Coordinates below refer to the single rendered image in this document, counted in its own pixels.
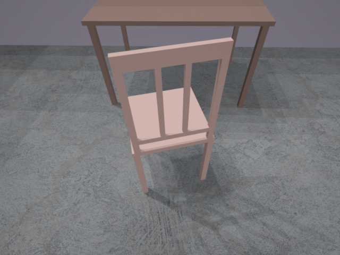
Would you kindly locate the table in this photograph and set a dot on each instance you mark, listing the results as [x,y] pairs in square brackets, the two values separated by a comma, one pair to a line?
[179,13]

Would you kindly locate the chair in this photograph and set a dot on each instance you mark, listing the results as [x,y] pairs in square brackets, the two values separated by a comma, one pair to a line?
[171,119]

